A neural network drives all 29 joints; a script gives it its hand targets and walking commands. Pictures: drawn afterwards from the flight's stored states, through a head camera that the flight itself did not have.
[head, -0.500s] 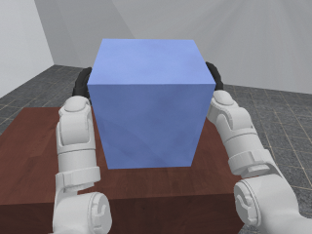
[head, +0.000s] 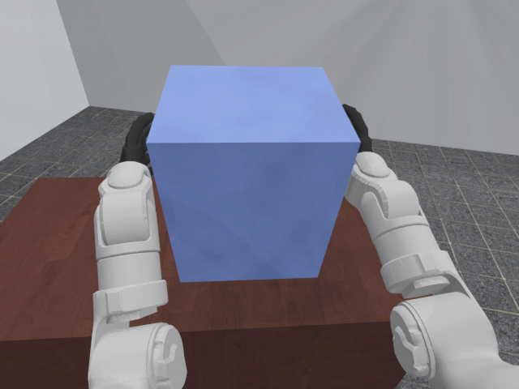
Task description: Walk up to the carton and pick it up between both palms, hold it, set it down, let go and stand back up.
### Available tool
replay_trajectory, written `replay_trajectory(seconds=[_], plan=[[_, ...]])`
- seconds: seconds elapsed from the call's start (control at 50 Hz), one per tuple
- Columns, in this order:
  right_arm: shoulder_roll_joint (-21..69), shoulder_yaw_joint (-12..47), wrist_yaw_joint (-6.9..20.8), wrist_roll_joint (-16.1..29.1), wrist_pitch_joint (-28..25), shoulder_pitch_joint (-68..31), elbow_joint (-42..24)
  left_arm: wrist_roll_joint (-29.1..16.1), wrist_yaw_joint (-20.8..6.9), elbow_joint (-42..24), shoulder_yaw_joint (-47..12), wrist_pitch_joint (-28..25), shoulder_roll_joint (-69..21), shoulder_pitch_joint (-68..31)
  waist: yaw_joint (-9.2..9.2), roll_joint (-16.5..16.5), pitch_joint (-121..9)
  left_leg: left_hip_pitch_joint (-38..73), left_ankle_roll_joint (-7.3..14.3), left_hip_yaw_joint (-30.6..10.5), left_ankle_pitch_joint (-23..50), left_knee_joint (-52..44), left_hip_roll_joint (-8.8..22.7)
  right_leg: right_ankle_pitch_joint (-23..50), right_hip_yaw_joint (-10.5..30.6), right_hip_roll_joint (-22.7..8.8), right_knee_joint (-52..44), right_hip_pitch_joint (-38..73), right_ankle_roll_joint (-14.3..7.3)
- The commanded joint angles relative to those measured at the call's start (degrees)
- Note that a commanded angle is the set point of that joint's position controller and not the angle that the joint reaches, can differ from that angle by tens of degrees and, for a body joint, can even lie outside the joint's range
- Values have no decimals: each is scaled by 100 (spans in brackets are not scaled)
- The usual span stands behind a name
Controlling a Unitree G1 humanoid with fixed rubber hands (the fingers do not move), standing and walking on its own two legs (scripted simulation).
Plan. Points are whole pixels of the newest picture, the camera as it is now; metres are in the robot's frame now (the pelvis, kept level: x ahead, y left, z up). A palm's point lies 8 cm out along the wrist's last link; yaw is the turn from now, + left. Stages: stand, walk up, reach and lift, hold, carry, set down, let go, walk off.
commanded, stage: hold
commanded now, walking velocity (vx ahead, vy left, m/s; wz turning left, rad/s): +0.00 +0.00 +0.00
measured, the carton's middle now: (249, 178) +0.38 +0.01 +0.19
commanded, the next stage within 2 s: none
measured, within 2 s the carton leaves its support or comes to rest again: neither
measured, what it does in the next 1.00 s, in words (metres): stands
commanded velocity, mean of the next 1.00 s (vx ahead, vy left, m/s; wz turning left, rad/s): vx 0.00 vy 0.00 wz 0.00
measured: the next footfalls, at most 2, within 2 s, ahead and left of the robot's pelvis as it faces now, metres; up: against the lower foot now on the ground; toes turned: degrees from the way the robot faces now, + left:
none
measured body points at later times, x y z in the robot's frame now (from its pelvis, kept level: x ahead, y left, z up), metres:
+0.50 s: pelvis +0.01 +0.00 +0.00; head -0.07 +0.02 +0.44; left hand +0.38 +0.17 +0.23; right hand +0.38 -0.15 +0.24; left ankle +0.02 +0.13 -0.75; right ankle +0.01 -0.12 -0.75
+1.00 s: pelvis +0.00 +0.00 +0.00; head -0.07 +0.02 +0.44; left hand +0.38 +0.17 +0.24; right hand +0.39 -0.15 +0.25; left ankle +0.02 +0.13 -0.75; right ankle +0.01 -0.12 -0.75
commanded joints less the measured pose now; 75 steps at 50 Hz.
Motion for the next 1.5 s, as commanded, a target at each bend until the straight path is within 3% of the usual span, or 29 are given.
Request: replay_trajectory(seconds=[0.0, 0.02, 0.04, 0.06, 0.24, 0.38, 0.52, 0.68, 0.7, 0.72, 0.76, 0.9, 1.06, 1.24, 1.48], plan=[[3369, 1911, 671, 533, -258, -3919, -1686, -984, -713, -534, -2565, -378, -2917, -3816, -44, 383, -1786, 13, -46, 379, 1225, -164, -506, 843, -37, 492, 3, 837, 173], [3370, 1916, 669, 536, -258, -3916, -1696, -986, -714, -542, -2570, -378, -2917, -3817, -46, 386, -1793, 10, -47, 377, 1228, -163, -507, 850, -35, 491, 4, 839, 173], [3470, 1919, 689, 581, -334, -4474, -1889, -1095, -699, -496, -2680, -397, -2994, -4158, 70, 553, -1941, 206, -65, 322, 1319, -83, -478, 569, -91, 507, -37, 559, 162], [3448, 1862, 692, 561, -336, -4381, -1799, -1100, -660, -414, -2705, -422, -3015, -4166, -5, 507, -1899, 225, -60, 347, 1327, -74, -478, 491, -71, 526, -63, 479, 155], [3407, 1795, 648, 534, -217, -4132, -1374, -949, -745, -127, -2357, -350, -2853, -3921, 29, 316, -1719, 138, -10, 396, 1160, -165, -497, 568, -32, 496, -114, 632, 191], [3349, 1894, 543, 632, -117, -3833, -1475, -942, -820, -297, -2363, -345, -2793, -3787, -111, 288, -1692, 173, -62, 395, 1447, -68, -564, 1168, -8, 481, -55, 873, 243], [3386, 2080, 555, 749, -149, -3881, -1978, -1028, -802, -763, -2619, -346, -2905, -3810, -99, 448, -1893, 128, -148, 351, 1639, -46, -554, 1302, -51, 515, 40, 941, 203], [3326, 1940, 688, 598, -170, -3932, -1798, -1016, -677, -640, -2665, -343, -2957, -3864, -20, 448, -1690, -57, -63, 354, 1045, -249, -456, 526, -59, 526, -22, 671, 124], [3404, 1845, 731, 564, -236, -4438, -1811, -1110, -661, -513, -2710, -376, -3038, -4273, 95, 631, -1728, 22, -73, 317, 907, -230, -435, 117, -91, 519, -50, 373, 107], [3386, 1748, 761, 509, -254, -4381, -1664, -1083, -624, -365, -2686, -401, -3066, -4283, 38, 572, -1690, -64, -47, 352, 760, -283, -425, 10, -67, 535, -47, 357, 96], [3380, 1686, 799, 437, -273, -4348, -1459, -1044, -589, -225, -2584, -420, -3064, -4220, 93, 531, -1724, -134, 0, 356, 541, -356, -401, -64, -49, 528, -43, 400, 86], [3439, 1644, 721, 427, -254, -4277, -1146, -968, -694, 111, -2293, -409, -2884, -4068, 50, 286, -1814, 33, 43, 406, 841, -233, -487, 335, -15, 489, -128, 554, 176], [3501, 1931, 540, 712, -218, -4196, -1588, -1013, -798, -269, -2398, -420, -2830, -4058, -38, 355, -1939, 314, -78, 341, 1690, 23, -576, 1251, -47, 488, -38, 803, 282], [3390, 1917, 563, 726, -129, -4083, -1699, -1053, -778, -482, -2537, -349, -2888, -4016, -38, 482, -1741, 272, -139, 330, 1589, -45, -507, 811, -66, 529, -71, 612, 199], [3397, 1787, 660, 581, -167, -4196, -1507, -1064, -715, -284, -2494, -377, -2936, -4098, -2, 443, -1810, 148, -76, 347, 1186, -149, -473, 461, -51, 529, -95, 534, 157]])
